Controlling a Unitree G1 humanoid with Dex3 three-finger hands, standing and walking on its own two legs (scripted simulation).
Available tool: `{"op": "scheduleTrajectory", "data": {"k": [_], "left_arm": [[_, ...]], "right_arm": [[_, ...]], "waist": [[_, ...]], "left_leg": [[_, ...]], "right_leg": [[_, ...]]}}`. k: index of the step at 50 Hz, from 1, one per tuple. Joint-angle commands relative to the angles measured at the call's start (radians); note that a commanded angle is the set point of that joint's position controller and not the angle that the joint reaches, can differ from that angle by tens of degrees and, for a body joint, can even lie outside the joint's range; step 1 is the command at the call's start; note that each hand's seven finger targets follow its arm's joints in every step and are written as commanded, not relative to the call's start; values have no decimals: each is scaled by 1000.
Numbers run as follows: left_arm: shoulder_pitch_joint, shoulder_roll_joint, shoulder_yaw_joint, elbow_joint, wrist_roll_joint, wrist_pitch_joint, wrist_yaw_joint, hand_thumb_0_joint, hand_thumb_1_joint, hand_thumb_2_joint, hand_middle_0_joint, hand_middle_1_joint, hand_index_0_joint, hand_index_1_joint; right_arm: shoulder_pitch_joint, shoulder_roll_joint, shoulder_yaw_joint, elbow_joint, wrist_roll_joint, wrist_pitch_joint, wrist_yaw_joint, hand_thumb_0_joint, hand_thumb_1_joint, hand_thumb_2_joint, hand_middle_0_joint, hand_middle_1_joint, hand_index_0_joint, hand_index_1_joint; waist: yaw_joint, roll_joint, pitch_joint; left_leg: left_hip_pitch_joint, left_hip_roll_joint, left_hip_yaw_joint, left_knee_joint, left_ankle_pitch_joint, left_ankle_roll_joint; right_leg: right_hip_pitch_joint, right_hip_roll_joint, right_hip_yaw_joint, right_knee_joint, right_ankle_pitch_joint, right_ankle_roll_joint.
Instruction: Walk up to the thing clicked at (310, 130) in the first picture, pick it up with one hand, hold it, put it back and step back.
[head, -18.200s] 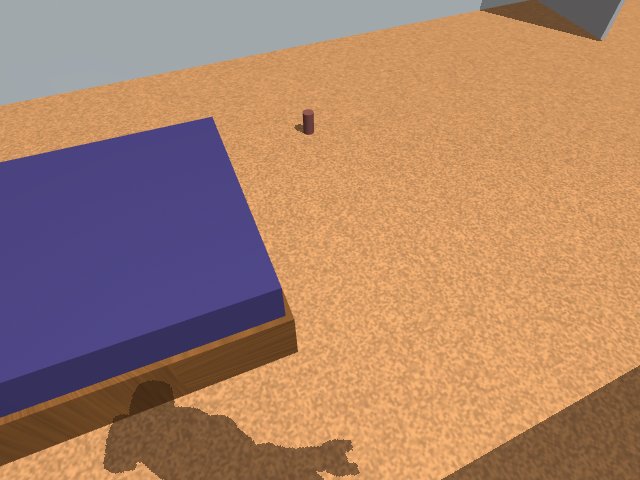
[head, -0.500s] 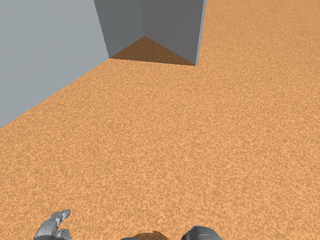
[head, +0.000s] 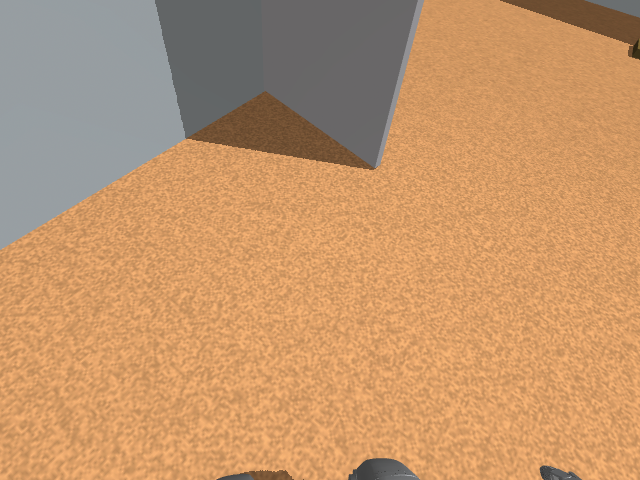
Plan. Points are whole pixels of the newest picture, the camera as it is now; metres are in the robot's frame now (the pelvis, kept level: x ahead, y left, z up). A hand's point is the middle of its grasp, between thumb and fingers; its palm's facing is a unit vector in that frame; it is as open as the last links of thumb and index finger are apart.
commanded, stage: walk up
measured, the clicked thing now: out of the picture -0.51 +0.95 -0.71
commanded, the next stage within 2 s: none
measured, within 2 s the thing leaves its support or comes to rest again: neither
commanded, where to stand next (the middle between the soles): +0.59 -0.06 m, yaw +1 degrees
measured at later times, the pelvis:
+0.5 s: pelvis +0.21 -0.06 +0.01, yaw -2 degrees
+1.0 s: pelvis +0.38 -0.04 +0.01, yaw +15 degrees
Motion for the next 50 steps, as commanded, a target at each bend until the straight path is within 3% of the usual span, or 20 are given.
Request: {"op": "scheduleTrajectory", "data": {"k": [1,5,10,12,14,15,16,17,22,27,30,34,36,37,38,39,40,41,44,50], "left_arm": [[74,155,53,-64,-17,-19,-7,0,900,900,-200,-300,-200,-300],[-52,143,51,-112,3,-13,-31,0,900,900,-200,-300,-200,-300],[-108,122,60,-121,15,-24,-43,0,900,900,-200,-300,-200,-300],[-59,132,70,-94,15,-26,-38,0,900,900,-200,-300,-200,-300],[84,201,103,-51,18,-44,-22,0,900,900,-200,-300,-200,-300],[174,280,132,-42,23,-50,-6,0,900,900,-200,-300,-200,-300],[154,327,129,-76,20,-55,2,0,900,900,-200,-300,-200,-300],[96,334,127,-82,5,-50,2,0,900,900,-200,-300,-200,-300],[-9,204,87,-105,-4,-59,17,0,900,900,-200,-300,-200,-300],[-9,208,88,-146,12,-69,16,0,900,900,-200,-300,-200,-300],[9,216,92,-156,17,-68,10,0,900,900,-200,-300,-200,-300],[-127,232,94,-223,31,-22,-17,0,900,900,-200,-300,-200,-300],[-154,238,90,-219,37,-5,-20,0,900,900,-200,-300,-200,-300],[-146,203,76,-216,41,4,-20,0,900,900,-200,-300,-200,-300],[-92,138,54,-211,42,14,-24,0,900,900,-200,-300,-200,-300],[-62,73,32,-233,35,23,-31,0,900,900,-200,-300,-200,-300],[-90,155,40,-243,40,25,-28,0,900,900,-200,-300,-200,-300],[-123,192,42,-253,44,23,-23,0,900,900,-200,-300,-200,-300],[-102,220,62,-194,33,28,-32,0,900,900,-200,-300,-200,-300],[-114,186,75,-191,43,77,-62,0,900,900,-200,-300,-200,-300]], "right_arm": [[35,-287,-79,-55,19,-17,-23,0,-900,-900,200,300,200,300],[48,-298,-86,-74,12,-18,-24,0,-900,-900,200,300,200,300],[32,-305,-86,-85,13,-2,-21,0,-900,-900,200,300,200,300],[10,-305,-86,-97,12,5,-25,0,-900,-900,200,300,200,300],[58,-234,-57,-100,8,9,-24,0,-900,-900,200,300,200,300],[118,-165,-32,-106,13,10,-22,0,-900,-900,200,300,200,300],[129,-181,-28,-105,17,20,-22,0,-900,-900,200,300,200,300],[92,-272,-55,-86,8,31,-32,0,-900,-900,200,300,200,300],[109,-226,-47,-22,25,41,-15,0,-900,-900,200,300,200,300],[34,-214,-56,-39,4,49,10,0,-900,-900,200,300,200,300],[-27,-205,-54,-58,-4,39,20,0,-900,-900,200,300,200,300],[-64,-235,-67,-64,1,71,45,0,-900,-900,200,300,200,300],[36,-236,-79,-36,5,66,37,0,-900,-900,200,300,200,300],[162,-262,-93,14,5,64,20,0,-900,-900,200,300,200,300],[270,-315,-112,39,2,63,-4,0,-900,-900,200,300,200,300],[254,-397,-122,9,-8,58,-22,0,-900,-900,200,300,200,300],[214,-386,-113,-21,5,58,-31,0,-900,-900,200,300,200,300],[161,-399,-110,-19,17,58,-33,0,-900,-900,200,300,200,300],[51,-331,-79,-47,11,57,-42,0,-900,-900,200,300,200,300],[46,-326,-78,-60,12,42,-61,0,-900,-900,200,300,200,300]], "waist": [[20,252,-38],[-12,231,17],[-16,227,-45],[25,183,-61],[96,-14,-162],[125,-237,-212],[105,-226,-161],[103,-153,-118],[18,-91,-27],[32,-74,-8],[58,-73,5],[65,-82,-32],[-3,-19,-59],[-54,101,-134],[-103,342,-162],[-69,480,-122],[-63,296,-120],[-37,255,-49],[16,172,-41],[36,209,-48]], "left_leg": [[155,197,-163,-271,294,171],[169,222,-116,-310,276,216],[138,192,-68,-216,219,177],[60,197,-82,-152,112,163],[-37,100,-6,198,160,112],[-178,-7,27,447,-64,70],[-344,-93,-34,569,-273,35],[-351,-34,-95,645,-282,31],[-232,12,-157,520,-76,28],[-267,22,-123,288,-14,-16],[-227,36,-93,137,44,-12],[-144,54,-35,86,48,25],[82,8,-25,0,38,52],[247,-59,-12,-8,-15,75],[385,6,-214,-157,-218,133],[445,234,-701,-286,-276,217],[400,310,-912,-384,-361,287],[291,341,-942,-420,-446,331],[153,187,-609,-367,-312,228],[30,69,-452,-366,-252,174]], "right_leg": [[-140,-67,15,-61,109,22],[-191,-106,-33,-282,169,51],[15,-77,-114,-504,274,19],[153,-63,-127,-533,275,7],[422,-47,-91,-602,185,-21],[523,-211,179,-705,-18,-49],[522,-403,562,-868,-113,-142],[444,-436,622,-885,-138,-214],[213,-239,133,-835,334,-120],[205,-249,52,-885,166,-185],[197,-261,40,-875,91,-181],[198,-319,-65,-810,44,-106],[71,-293,-124,-654,-9,-73],[32,-209,-183,-436,28,-50],[-104,-95,-250,-77,-44,-11],[-356,35,-189,112,-210,48],[-381,12,-39,106,-229,38],[-377,-56,39,100,-187,31],[-229,-95,54,-9,-59,38],[-137,-55,-1,-142,163,82]]}}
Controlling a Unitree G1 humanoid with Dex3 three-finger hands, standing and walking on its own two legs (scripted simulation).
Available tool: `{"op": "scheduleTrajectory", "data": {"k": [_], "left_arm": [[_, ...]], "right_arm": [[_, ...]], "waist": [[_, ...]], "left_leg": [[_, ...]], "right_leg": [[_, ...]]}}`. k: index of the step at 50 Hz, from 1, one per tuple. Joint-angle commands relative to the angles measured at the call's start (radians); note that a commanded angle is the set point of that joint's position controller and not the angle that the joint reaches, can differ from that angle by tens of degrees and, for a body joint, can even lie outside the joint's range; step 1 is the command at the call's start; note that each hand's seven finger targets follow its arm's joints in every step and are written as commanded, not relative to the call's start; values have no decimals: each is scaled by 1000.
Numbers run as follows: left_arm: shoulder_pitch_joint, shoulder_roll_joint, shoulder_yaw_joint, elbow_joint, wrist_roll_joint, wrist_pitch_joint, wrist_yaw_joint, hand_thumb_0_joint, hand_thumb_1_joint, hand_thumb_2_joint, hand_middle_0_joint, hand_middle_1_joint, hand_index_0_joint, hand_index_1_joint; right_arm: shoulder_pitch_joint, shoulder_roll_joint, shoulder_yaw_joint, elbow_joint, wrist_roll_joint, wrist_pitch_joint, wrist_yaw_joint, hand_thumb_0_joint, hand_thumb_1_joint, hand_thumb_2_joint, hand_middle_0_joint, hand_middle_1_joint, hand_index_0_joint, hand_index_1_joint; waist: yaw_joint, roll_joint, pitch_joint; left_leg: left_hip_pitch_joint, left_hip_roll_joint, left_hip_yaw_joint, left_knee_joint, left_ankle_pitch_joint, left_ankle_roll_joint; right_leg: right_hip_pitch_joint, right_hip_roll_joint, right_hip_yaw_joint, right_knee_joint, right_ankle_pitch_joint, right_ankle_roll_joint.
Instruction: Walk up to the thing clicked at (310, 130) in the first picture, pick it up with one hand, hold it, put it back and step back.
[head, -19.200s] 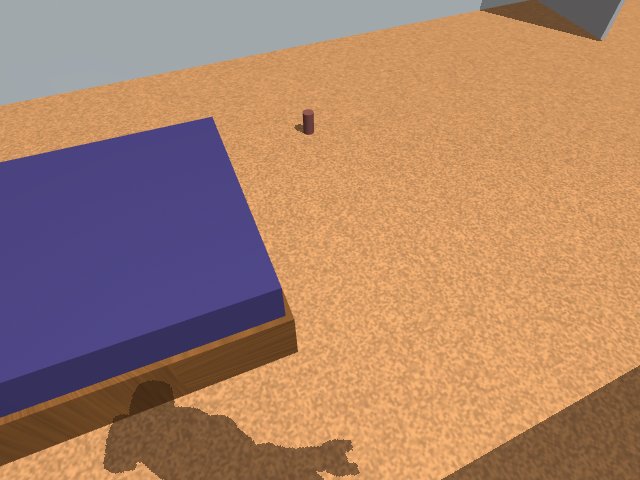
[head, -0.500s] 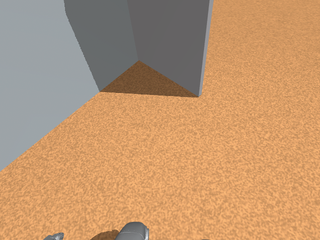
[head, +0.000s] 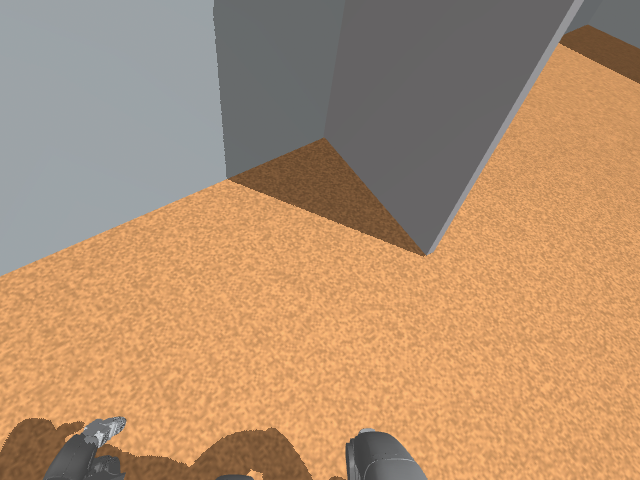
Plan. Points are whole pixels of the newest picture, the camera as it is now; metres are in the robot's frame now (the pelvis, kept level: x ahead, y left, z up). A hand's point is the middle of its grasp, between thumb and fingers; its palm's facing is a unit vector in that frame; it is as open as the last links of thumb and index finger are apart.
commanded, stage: walk up
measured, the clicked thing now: out of the picture -0.60 +1.19 -0.71
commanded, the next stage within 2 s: none
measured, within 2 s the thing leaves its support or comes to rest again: neither
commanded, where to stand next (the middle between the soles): +0.21 -0.07 m, yaw +113 degrees
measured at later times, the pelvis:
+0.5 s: pelvis +0.17 -0.15 +0.01, yaw +22 degrees
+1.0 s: pelvis +0.22 -0.20 -0.02, yaw +49 degrees
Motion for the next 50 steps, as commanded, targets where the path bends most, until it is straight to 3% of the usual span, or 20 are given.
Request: {"op": "scheduleTrajectory", "data": {"k": [1,7,9,11,12,13,15,18,20,25,34,36,37,38,39,42,46,48,49,50], "left_arm": [[8,181,85,-64,3,8,-5,0,900,900,-200,-300,-200,-300],[-83,156,94,-75,-16,5,-4,0,900,900,-200,-300,-200,-300],[-41,154,98,-58,-24,-8,8,0,900,900,-200,-300,-200,-300],[135,185,119,1,-19,-23,38,0,900,900,-200,-300,-200,-300],[227,271,140,17,-1,-33,53,0,900,900,-200,-300,-200,-300],[179,331,142,-13,13,-39,59,0,900,900,-200,-300,-200,-300],[-70,338,137,-71,8,-27,55,0,900,900,-200,-300,-200,-300],[-54,192,86,-49,-9,-42,62,0,900,900,-200,-300,-200,-300],[-53,176,83,-47,-14,-51,73,0,900,900,-200,-300,-200,-300],[62,175,78,-51,-21,-59,86,0,900,900,-200,-300,-200,-300],[27,220,81,-92,-30,-34,119,0,900,900,-200,-300,-200,-300],[58,184,77,-95,-39,-32,124,0,900,900,-200,-300,-200,-300],[52,128,69,-125,-46,-31,120,0,900,900,-200,-300,-200,-300],[-12,153,72,-135,-44,-30,125,0,900,900,-200,-300,-200,-300],[-34,186,78,-130,-42,-36,124,0,900,900,-200,-300,-200,-300],[64,162,78,-78,-44,-30,122,0,900,900,-200,-300,-200,-300],[72,134,78,-53,-53,-52,152,0,900,900,-200,-300,-200,-300],[257,158,91,4,-53,-66,175,0,900,900,-200,-300,-200,-300],[309,237,111,8,-38,-72,184,0,900,900,-200,-300,-200,-300],[214,317,131,-30,-18,-68,192,0,900,900,-200,-300,-200,-300]], "right_arm": [[-24,-332,-107,-73,0,-32,-38,0,-900,-900,200,300,200,300],[-44,-344,-112,-86,-14,-20,-51,0,-900,-900,200,300,200,300],[-85,-331,-107,-100,-20,-10,-53,0,-900,-900,200,300,200,300],[-139,-267,-85,-122,-23,2,-61,0,-900,-900,200,300,200,300],[-87,-170,-58,-124,-17,3,-66,0,-900,-900,200,300,200,300],[-32,-123,-40,-136,-12,8,-72,0,-900,-900,200,300,200,300],[36,-264,-81,-98,-12,8,-82,0,-900,-900,200,300,200,300],[16,-246,-73,-55,3,19,-36,0,-900,-900,200,300,200,300],[39,-200,-58,-59,-1,35,-9,0,-900,-900,200,300,200,300],[-130,-166,-45,-138,-7,59,24,0,-900,-900,200,300,200,300],[-93,-205,-90,-188,-24,89,36,0,-900,-900,200,300,200,300],[-2,-249,-122,-178,-36,90,22,0,-900,-900,200,300,200,300],[-60,-310,-136,-219,-31,90,13,0,-900,-900,200,300,200,300],[-71,-301,-139,-224,-31,89,5,0,-900,-900,200,300,200,300],[-123,-297,-138,-240,-24,93,-2,0,-900,-900,200,300,200,300],[-224,-228,-109,-287,-31,102,1,0,-900,-900,200,300,200,300],[-177,-237,-127,-306,-64,101,40,0,-900,-900,200,300,200,300],[-273,-219,-120,-352,-70,102,52,0,-900,-900,200,300,200,300],[-277,-160,-104,-362,-64,103,53,0,-900,-900,200,300,200,300],[-196,-145,-101,-352,-70,104,51,0,-900,-900,200,300,200,300]], "waist": [[55,261,-61],[48,308,14],[77,313,-20],[192,212,-108],[226,-47,-167],[177,-223,-156],[68,-220,-119],[43,-146,-96],[34,-129,-108],[94,-76,-87],[38,22,-170],[-35,221,-240],[-15,478,-211],[-25,424,-210],[-8,349,-166],[40,260,-122],[10,266,-133],[118,162,-211],[176,-33,-207],[117,-171,-207]], "left_leg": [[-13,167,-298,-280,-332,153],[-96,169,-315,-199,-237,152],[-139,142,-296,-123,-163,129],[-246,61,-248,120,-84,70],[-368,-56,-125,378,-228,24],[-524,-126,-61,565,-434,-3],[-433,9,-4,679,-337,-1],[-322,39,9,616,-182,-6],[-316,34,56,566,-122,-14],[-329,51,94,344,-75,-23],[-17,43,150,160,-109,65],[252,73,-12,47,17,178],[329,252,-374,-16,435,313],[232,328,-540,-85,477,358],[104,336,-507,-99,431,355],[53,163,-226,-55,235,189],[-69,95,-293,6,418,176],[-187,18,-227,165,298,127],[-370,-85,-137,318,27,56],[-483,-111,-92,485,-335,-27]], "right_leg": [[-17,2,-5,-60,112,21],[53,-11,26,-265,37,3],[196,4,3,-377,10,-17],[474,7,3,-559,86,-44],[593,-143,216,-691,-104,-69],[573,-379,514,-799,-286,-107],[368,-416,596,-905,-395,-181],[349,-191,140,-735,63,-120],[411,-184,17,-684,262,-136],[545,-238,-110,-641,705,-96],[418,-311,-242,-375,791,-10],[187,-182,-294,18,447,52],[-72,49,-303,236,-222,109],[-40,39,-88,192,-379,86],[16,-6,-1,192,-394,81],[41,-26,-65,-20,-201,23],[239,77,-123,-312,-89,-1],[466,55,-114,-566,162,-15],[582,-131,79,-670,227,-50],[552,-420,310,-687,330,-133]]}}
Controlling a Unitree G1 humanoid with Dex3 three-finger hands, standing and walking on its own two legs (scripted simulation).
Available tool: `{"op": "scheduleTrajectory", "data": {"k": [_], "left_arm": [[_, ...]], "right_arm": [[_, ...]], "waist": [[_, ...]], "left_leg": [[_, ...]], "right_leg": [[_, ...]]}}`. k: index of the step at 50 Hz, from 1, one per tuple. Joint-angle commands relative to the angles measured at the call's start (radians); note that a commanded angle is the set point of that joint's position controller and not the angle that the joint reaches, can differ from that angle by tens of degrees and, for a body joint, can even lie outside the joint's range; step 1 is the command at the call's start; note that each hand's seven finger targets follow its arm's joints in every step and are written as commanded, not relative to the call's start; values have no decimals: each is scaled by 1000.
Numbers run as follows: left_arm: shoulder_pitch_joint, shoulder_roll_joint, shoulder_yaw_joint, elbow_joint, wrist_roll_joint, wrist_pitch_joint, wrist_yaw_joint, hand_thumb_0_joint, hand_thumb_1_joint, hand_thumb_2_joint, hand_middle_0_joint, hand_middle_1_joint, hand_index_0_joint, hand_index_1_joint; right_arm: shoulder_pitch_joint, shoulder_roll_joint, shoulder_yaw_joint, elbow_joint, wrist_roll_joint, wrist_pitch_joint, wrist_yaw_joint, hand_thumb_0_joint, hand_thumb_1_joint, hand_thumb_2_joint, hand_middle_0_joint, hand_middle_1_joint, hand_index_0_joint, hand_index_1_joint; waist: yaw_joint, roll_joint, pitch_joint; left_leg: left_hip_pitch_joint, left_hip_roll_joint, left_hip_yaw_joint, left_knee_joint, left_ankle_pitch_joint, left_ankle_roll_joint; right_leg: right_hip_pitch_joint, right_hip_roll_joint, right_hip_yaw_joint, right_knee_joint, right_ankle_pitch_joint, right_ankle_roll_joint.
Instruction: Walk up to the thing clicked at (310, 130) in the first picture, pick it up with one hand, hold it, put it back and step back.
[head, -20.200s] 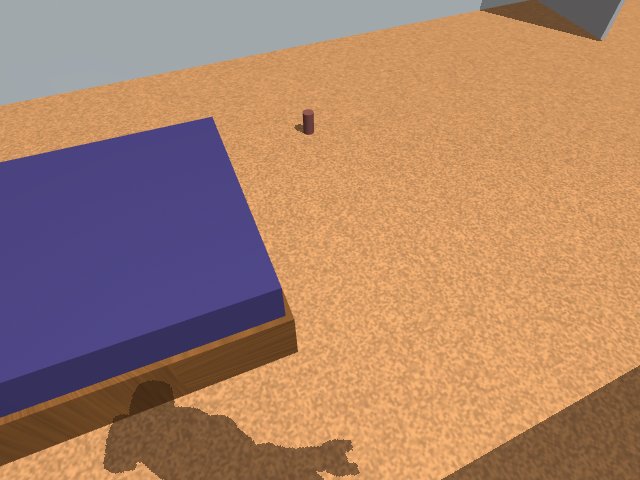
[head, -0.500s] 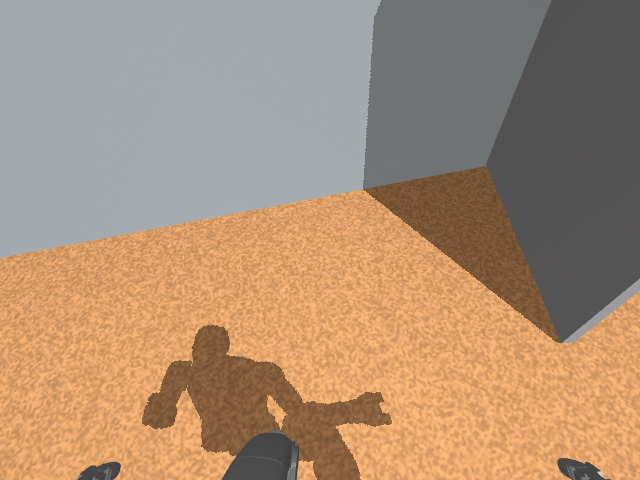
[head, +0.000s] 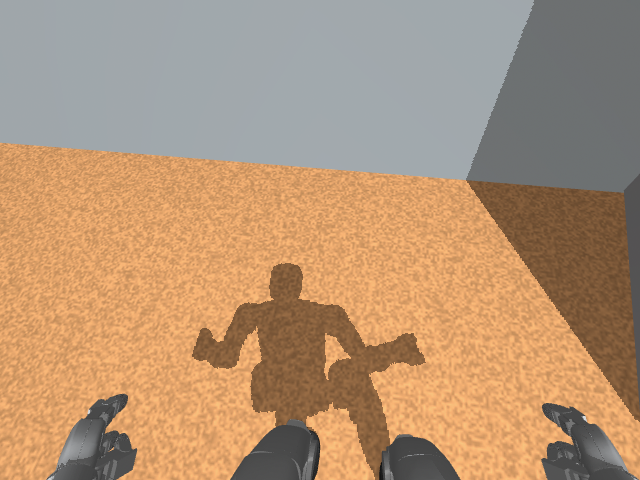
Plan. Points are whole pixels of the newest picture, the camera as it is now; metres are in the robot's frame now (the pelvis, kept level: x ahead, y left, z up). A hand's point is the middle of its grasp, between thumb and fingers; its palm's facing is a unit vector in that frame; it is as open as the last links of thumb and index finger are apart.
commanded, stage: walk up
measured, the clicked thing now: out of the picture +0.51 +1.53 -0.69
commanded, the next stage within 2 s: none
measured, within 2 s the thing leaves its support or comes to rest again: neither
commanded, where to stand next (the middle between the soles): +0.08 +0.10 m, yaw +64 degrees
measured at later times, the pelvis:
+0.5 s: pelvis -0.04 +0.06 +0.00, yaw +24 degrees
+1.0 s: pelvis +0.01 +0.05 +0.00, yaw +43 degrees
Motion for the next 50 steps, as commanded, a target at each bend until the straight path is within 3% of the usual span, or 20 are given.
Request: {"op": "scheduleTrajectory", "data": {"k": [1,2,3,5,6,10,14,18,20,21,22,23,24,27,31,39,46,48,49,50], "left_arm": [[102,388,130,-51,39,-11,47,0,900,900,-200,-300,-200,-300],[17,391,132,-75,42,-14,45,0,900,900,-200,-300,-200,-300],[-8,320,118,-78,38,-22,47,0,900,900,-200,-300,-200,-300],[61,279,102,-38,36,-39,51,0,900,900,-200,-300,-200,-300],[118,292,104,-13,34,-42,48,0,900,900,-200,-300,-200,-300],[123,296,115,-50,46,-45,7,0,900,900,-200,-300,-200,-300],[63,345,131,-87,74,-47,-25,0,900,900,-200,-300,-200,-300],[8,374,134,-92,81,-36,-48,0,900,900,-200,-300,-200,-300],[79,312,114,-76,79,-15,-61,0,900,900,-200,-300,-200,-300],[61,264,80,-74,57,-1,-71,0,900,900,-200,-300,-200,-300],[57,173,47,-108,43,5,-75,0,900,900,-200,-300,-200,-300],[-3,238,59,-132,38,-3,-68,0,900,900,-200,-300,-200,-300],[-54,301,68,-126,42,-8,-62,0,900,900,-200,-300,-200,-300],[176,289,71,2,31,1,-77,0,900,900,-200,-300,-200,-300],[112,273,72,-12,40,17,-74,0,900,900,-200,-300,-200,-300],[27,200,54,-75,24,24,-54,0,900,900,-200,-300,-200,-300],[11,192,65,-108,30,17,-48,0,900,900,-200,-300,-200,-300],[72,178,69,-93,31,6,-44,0,900,900,-200,-300,-200,-300],[113,207,82,-76,38,-1,-40,0,900,900,-200,-300,-200,-300],[151,293,107,-72,49,-7,-35,0,900,900,-200,-300,-200,-300]], "right_arm": [[52,-195,-74,-110,-15,-15,-5,0,-900,-900,200,300,200,300],[65,-244,-97,-91,-16,-9,-1,0,-900,-900,200,300,200,300],[58,-255,-102,-58,-14,-11,7,0,-900,-900,200,300,200,300],[40,-196,-86,-44,-8,-18,35,0,-900,-900,200,300,200,300],[37,-174,-80,-52,-2,-20,42,0,-900,-900,200,300,200,300],[16,-152,-64,-33,39,-29,43,0,-900,-900,200,300,200,300],[-21,-184,-72,-15,43,-39,39,0,-900,-900,200,300,200,300],[90,-194,-79,45,60,-60,31,0,-900,-900,200,300,200,300],[229,-227,-98,111,53,-74,9,0,-900,-900,200,300,200,300],[288,-269,-122,133,51,-77,-11,0,-900,-900,200,300,200,300],[273,-346,-125,108,35,-89,-30,0,-900,-900,200,300,200,300],[190,-397,-116,62,39,-101,-30,0,-900,-900,200,300,200,300],[144,-410,-114,74,49,-98,-29,0,-900,-900,200,300,200,300],[65,-275,-56,56,58,-121,-63,0,-900,-900,200,300,200,300],[179,-244,-49,80,79,-163,-87,0,-900,-900,200,300,200,300],[272,-245,-56,43,54,-182,-127,0,-900,-900,200,300,200,300],[252,-255,-59,-8,51,-164,-140,0,-900,-900,200,300,200,300],[207,-254,-55,-19,60,-158,-139,0,-900,-900,200,300,200,300],[180,-219,-41,-27,68,-156,-137,0,-900,-900,200,300,200,300],[168,-162,-20,-39,80,-155,-134,0,-900,-900,200,300,200,300]], "waist": [[80,-283,-298],[36,-267,-252],[25,-156,-196],[32,-169,-168],[46,-193,-171],[94,-271,-187],[108,-342,-122],[52,-318,-180],[0,-79,-257],[-82,143,-234],[-65,321,-164],[-53,213,-155],[-41,170,-101],[63,92,-138],[39,73,-143],[17,50,-181],[28,20,-282],[75,2,-301],[103,-57,-320],[128,-230,-352]], "left_leg": [[-243,75,-22,398,-321,-33],[-207,126,-7,490,-300,-38],[-187,134,-10,505,-255,-45],[-192,97,17,475,-112,-38],[-193,95,29,464,-89,-30],[-225,141,98,314,-79,-52],[-104,183,175,169,-154,-58],[128,143,263,7,-201,-23],[351,60,272,-136,-260,4],[460,105,119,-244,-301,27],[436,287,-313,-411,-495,107],[269,421,-636,-517,-561,239],[132,440,-651,-570,-700,273],[260,234,-236,-377,-302,151],[259,235,-263,-353,23,116],[301,241,-283,-151,719,155],[297,209,-402,-22,651,188],[234,169,-369,42,536,154],[119,116,-268,108,412,94],[-64,13,-114,270,170,23]], "right_leg": [[234,-572,484,-396,137,-249],[157,-615,483,-401,96,-321],[113,-521,328,-381,111,-281],[151,-321,97,-309,241,-124],[172,-296,65,-295,282,-89],[329,-300,5,-334,225,-139],[157,-357,-15,-399,-205,-176],[12,-387,-66,-327,-382,-155],[-88,-311,-140,-35,-468,-109],[-240,-241,-206,213,-390,-63],[-472,-112,-185,494,-381,-8],[-471,-104,-17,497,-282,9],[-381,-143,52,489,-216,-5],[-357,-141,85,415,-45,-8],[-281,-113,75,339,17,0],[-257,-57,66,248,-46,-39],[-153,10,98,135,-117,-68],[3,19,103,-80,1,-80],[179,-26,133,-199,127,-103],[346,-218,330,-237,231,-168]]}}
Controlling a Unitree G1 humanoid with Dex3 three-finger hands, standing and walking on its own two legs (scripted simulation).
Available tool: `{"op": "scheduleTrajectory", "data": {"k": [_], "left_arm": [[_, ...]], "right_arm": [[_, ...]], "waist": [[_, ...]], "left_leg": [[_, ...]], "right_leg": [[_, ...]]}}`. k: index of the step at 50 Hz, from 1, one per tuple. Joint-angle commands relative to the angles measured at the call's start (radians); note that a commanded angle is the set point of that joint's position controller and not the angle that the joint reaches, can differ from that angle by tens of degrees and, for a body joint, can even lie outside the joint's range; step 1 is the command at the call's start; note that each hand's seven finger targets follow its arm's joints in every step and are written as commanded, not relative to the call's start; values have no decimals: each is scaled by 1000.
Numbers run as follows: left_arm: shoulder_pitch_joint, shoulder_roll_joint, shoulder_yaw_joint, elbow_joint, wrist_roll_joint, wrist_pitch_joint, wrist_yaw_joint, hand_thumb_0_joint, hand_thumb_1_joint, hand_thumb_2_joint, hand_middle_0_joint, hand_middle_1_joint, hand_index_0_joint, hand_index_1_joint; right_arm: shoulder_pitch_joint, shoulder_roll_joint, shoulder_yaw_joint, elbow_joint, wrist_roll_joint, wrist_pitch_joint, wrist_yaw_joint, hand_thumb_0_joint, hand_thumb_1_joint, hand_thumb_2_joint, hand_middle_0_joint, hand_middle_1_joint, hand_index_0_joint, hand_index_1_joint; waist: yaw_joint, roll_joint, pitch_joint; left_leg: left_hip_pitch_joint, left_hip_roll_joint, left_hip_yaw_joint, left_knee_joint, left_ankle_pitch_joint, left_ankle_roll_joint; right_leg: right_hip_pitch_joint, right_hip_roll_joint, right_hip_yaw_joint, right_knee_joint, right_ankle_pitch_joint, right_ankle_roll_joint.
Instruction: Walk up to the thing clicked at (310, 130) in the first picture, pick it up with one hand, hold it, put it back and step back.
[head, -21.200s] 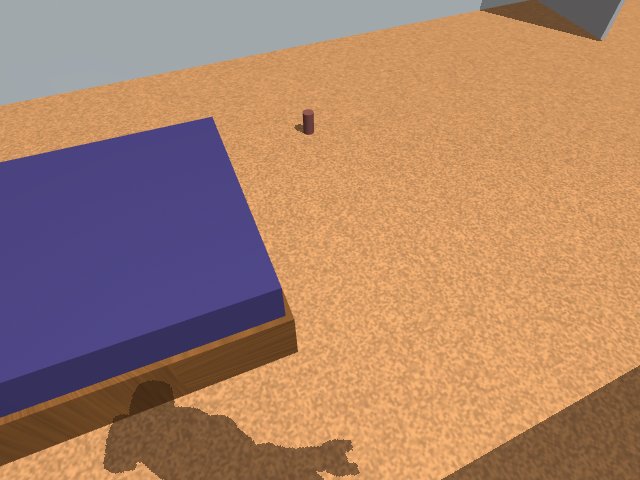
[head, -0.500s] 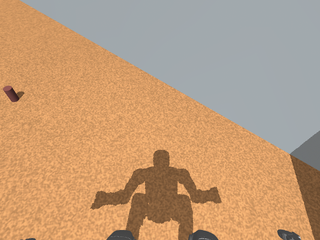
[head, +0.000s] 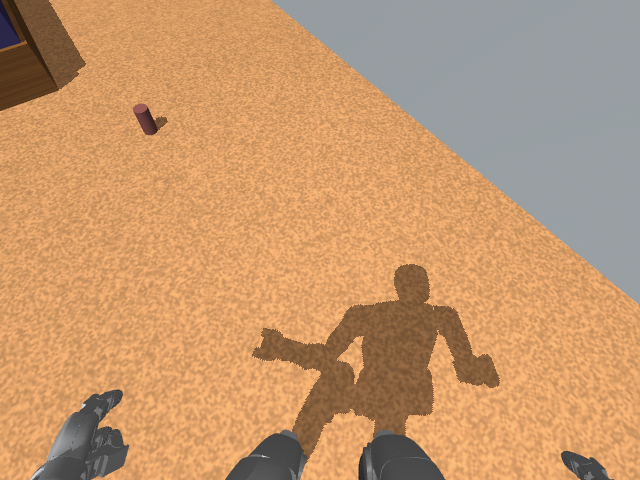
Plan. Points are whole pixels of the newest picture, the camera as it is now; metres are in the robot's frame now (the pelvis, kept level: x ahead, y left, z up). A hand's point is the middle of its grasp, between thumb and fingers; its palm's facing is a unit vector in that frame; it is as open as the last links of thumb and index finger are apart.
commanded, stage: walk up
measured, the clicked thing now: (145, 119) +1.37 +0.76 -0.68
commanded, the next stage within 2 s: stand in 1.56 s
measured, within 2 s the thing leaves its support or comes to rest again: neither
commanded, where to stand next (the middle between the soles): +0.09 -0.01 m, yaw +22 degrees
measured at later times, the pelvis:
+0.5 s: pelvis -0.02 -0.02 +0.01, yaw +15 degrees
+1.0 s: pelvis +0.00 -0.05 +0.01, yaw +21 degrees
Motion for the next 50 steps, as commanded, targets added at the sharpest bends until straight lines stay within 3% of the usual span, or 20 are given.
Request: {"op": "scheduleTrajectory", "data": {"k": [1,2,7,13,18,19,21,22,26,35,36,37,38,39,40,43,46,48,49,50], "left_arm": [[111,267,85,-68,13,-41,17,0,900,900,-200,-300,-200,-300],[31,313,98,-80,14,-37,12,0,900,900,-200,-300,-200,-300],[46,206,65,-38,17,-35,18,0,900,900,-200,-300,-200,-300],[82,228,76,-73,34,-25,-8,0,900,900,-200,-300,-200,-300],[74,199,53,-64,12,-5,-17,0,900,900,-200,-300,-200,-300],[97,165,41,-53,10,-3,-15,0,900,900,-200,-300,-200,-300],[134,84,16,-49,-7,4,-18,0,900,900,-200,-300,-200,-300],[128,183,47,-24,2,8,-8,0,900,900,-200,-300,-200,-300],[160,196,57,39,-3,2,-10,0,900,900,-200,-300,-200,-300],[236,157,39,141,-3,-39,7,0,900,900,-200,-300,-200,-300],[250,170,41,153,6,-54,16,0,900,900,-200,-300,-200,-300],[262,236,52,148,25,-70,25,0,900,900,-200,-300,-200,-300],[197,324,70,130,28,-70,24,0,900,900,-200,-300,-200,-300],[110,352,76,106,26,-68,20,0,900,900,-200,-300,-200,-300],[70,312,69,92,21,-65,19,0,900,900,-200,-300,-200,-300],[47,228,32,109,15,-67,18,0,900,900,-200,-300,-200,-300],[76,210,17,120,6,-58,7,0,900,900,-200,-300,-200,-300],[74,135,-5,107,-5,-50,8,0,900,900,-200,-300,-200,-300],[100,122,-7,118,-18,-41,10,0,900,900,-200,-300,-200,-300],[89,188,11,144,-10,-41,18,0,900,900,-200,-300,-200,-300]], "right_arm": [[52,-138,-49,-77,21,-9,-24,0,-900,-900,200,300,200,300],[71,-196,-67,-62,7,-10,-40,0,-900,-900,200,300,200,300],[25,-180,-75,3,-1,-10,15,0,-900,-900,200,300,200,300],[-4,-177,-73,42,-1,-19,28,0,-900,-900,200,300,200,300],[55,-161,-77,102,-2,-36,14,0,-900,-900,200,300,200,300],[67,-177,-80,109,-8,-42,11,0,-900,-900,200,300,200,300],[4,-270,-87,69,-32,-52,3,0,-900,-900,200,300,200,300],[-15,-333,-97,65,-16,-48,2,0,-900,-900,200,300,200,300],[-47,-229,-63,76,-1,-52,-1,0,-900,-900,200,300,200,300],[-151,-217,-60,74,-3,9,30,0,-900,-900,200,300,200,300],[-142,-172,-47,76,5,17,31,0,-900,-900,200,300,200,300],[-140,-112,-31,67,19,18,33,0,-900,-900,200,300,200,300],[-153,-132,-38,74,13,21,26,0,-900,-900,200,300,200,300],[-114,-183,-58,105,5,19,21,0,-900,-900,200,300,200,300],[-87,-211,-67,133,7,14,27,0,-900,-900,200,300,200,300],[-70,-141,-58,180,13,-2,48,0,-900,-900,200,300,200,300],[-59,-140,-56,193,5,-11,52,0,-900,-900,200,300,200,300],[-63,-195,-65,197,-7,-26,41,0,-900,-900,200,300,200,300],[-116,-259,-73,180,-3,-29,37,0,-900,-900,200,300,200,300],[-138,-295,-85,192,8,-21,40,0,-900,-900,200,300,200,300]], "waist": [[57,-240,-270],[41,-301,-272],[44,-158,-105],[71,-222,-131],[3,-95,-145],[-9,-31,-165],[21,186,-121],[-10,176,-70],[13,140,-99],[38,159,-154],[49,88,-173],[60,-110,-169],[62,-220,-108],[33,-228,-57],[6,-183,-24],[-14,-153,-70],[-13,-176,-141],[-14,0,-183],[11,87,-182],[-1,85,-157]], "left_leg": [[-296,-14,155,279,-234,42],[-321,85,218,426,-322,28],[-183,84,226,387,-60,32],[-95,119,313,48,-70,10],[225,88,351,-218,116,47],[292,112,273,-272,56,67],[273,441,-311,-486,-267,195],[120,521,-382,-518,-299,289],[161,357,-82,-389,127,215],[-26,229,59,-261,-91,169],[-47,203,80,-161,-22,139],[-113,121,146,32,17,88],[-179,64,197,129,-203,59],[-140,138,189,186,-221,42],[-84,170,193,133,-182,44],[83,124,258,-86,1,54],[235,98,284,-250,90,62],[281,257,2,-373,112,98],[251,401,-220,-412,15,195],[123,416,-229,-413,-65,257]], "right_leg": [[490,-405,414,-318,349,-188],[428,-555,570,-343,370,-326],[186,-247,139,-336,181,-167],[226,-269,84,-374,-76,-194],[28,-269,5,-221,-85,-130],[-29,-245,-23,-124,-129,-102],[-253,-78,-97,165,-231,17],[-187,-123,-35,223,-264,22],[-107,-135,-2,163,-134,20],[218,-34,-128,-233,-16,24],[276,-63,-68,-303,9,15],[277,-232,178,-426,-63,-38],[190,-399,408,-513,-232,-136],[92,-495,477,-518,-274,-218],[43,-466,397,-494,-253,-218],[46,-262,72,-369,-74,-102],[32,-216,-12,-221,99,-67],[-20,-156,-76,-31,53,-4],[-69,-69,-95,0,-141,27],[37,-90,-54,23,-203,19]]}}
